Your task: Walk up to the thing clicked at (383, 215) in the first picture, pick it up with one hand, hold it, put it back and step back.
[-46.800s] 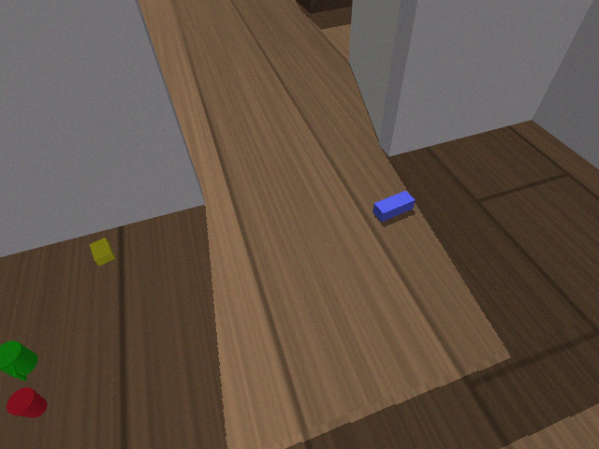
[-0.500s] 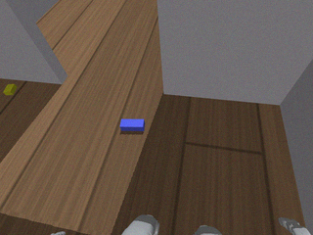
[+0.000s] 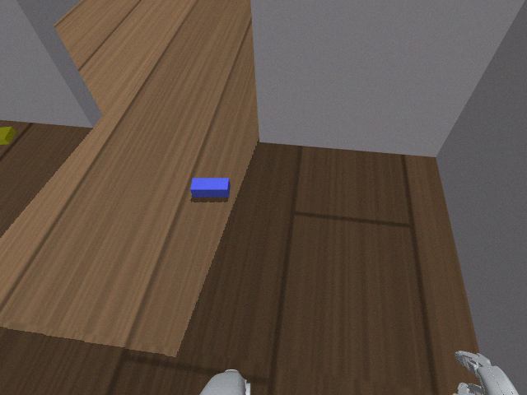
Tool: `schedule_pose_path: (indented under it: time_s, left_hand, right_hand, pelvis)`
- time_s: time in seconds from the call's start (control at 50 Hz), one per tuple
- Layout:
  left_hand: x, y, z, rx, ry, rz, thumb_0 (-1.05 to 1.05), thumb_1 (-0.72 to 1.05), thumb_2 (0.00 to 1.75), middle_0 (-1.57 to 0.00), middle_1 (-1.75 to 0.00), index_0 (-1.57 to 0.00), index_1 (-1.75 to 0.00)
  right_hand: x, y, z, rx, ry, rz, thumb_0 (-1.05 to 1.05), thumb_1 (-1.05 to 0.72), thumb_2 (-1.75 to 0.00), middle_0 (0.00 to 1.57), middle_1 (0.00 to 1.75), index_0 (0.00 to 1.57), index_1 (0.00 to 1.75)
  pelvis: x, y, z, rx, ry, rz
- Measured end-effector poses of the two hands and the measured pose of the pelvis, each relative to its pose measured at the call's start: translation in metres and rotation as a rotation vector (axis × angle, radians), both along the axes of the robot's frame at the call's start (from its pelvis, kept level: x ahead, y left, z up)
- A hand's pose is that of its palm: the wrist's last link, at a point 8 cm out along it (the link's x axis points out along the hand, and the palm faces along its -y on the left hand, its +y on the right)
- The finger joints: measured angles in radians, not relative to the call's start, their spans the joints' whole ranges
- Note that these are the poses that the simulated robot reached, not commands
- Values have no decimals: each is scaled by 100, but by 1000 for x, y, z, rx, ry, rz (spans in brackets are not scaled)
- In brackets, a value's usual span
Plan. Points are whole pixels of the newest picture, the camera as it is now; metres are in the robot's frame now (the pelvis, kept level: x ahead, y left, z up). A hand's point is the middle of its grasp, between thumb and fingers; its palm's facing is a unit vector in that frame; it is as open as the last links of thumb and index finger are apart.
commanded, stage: step back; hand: left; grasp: from above
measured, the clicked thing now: (210, 187) +1.03 +0.32 -0.73
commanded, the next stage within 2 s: stand in 0.88 s
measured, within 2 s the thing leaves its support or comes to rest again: neither
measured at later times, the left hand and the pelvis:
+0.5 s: hand out of the picture +0.07 +0.29 -0.13, palm faces +0.03 -0.93 -0.36, open 7.4 cm; pelvis +0.01 +0.01 +0.01, yaw +2 degrees
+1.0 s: hand out of the picture +0.13 +0.27 -0.14, palm faces +0.09 -0.94 -0.33, open 7.4 cm; pelvis +0.04 +0.00 +0.01, yaw +4 degrees
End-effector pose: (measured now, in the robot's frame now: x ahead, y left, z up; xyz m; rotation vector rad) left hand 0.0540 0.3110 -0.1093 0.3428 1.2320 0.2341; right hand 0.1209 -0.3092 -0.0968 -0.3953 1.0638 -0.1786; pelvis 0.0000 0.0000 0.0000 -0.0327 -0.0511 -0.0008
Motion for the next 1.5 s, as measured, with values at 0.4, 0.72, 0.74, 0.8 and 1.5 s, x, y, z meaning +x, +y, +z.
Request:
schedule_pose_path:
  time_s: [0.4,0.72,0.74,0.8,1.5]
  left_hand:
    - [-11,22,9,-14,-32,37,0,90,89,-21,-30,-20,-30]
    - [40,-21,17,2,-84,35,0,90,89,-21,-30,-20,-30]
    - [43,-22,18,-1,-89,37,0,90,89,-21,-30,-20,-30]
    - [53,-21,17,-8,-108,41,0,90,89,-21,-30,-20,-30]
    - [34,-7,19,-36,-14,59,0,90,89,-21,-30,-20,-30]
  right_hand:
    - [-69,25,3,28,125,-31,0,-90,-90,21,30,21,30]
    - [-10,-7,-19,53,139,-28,0,-90,-90,21,30,20,30]
    - [-6,-5,-20,56,140,-20,0,-90,-90,20,30,20,30]
    - [5,0,-21,54,151,5,0,-90,-90,20,30,20,30]
    - [22,23,2,72,118,7,0,-90,-90,21,30,21,30]
  pelvis:
    - [-5,14,13,39,5,46]
    - [30,-15,8,46,19,59]
    - [31,-14,9,47,24,65]
    - [35,-10,8,43,34,77]
    - [38,0,26,36,9,69]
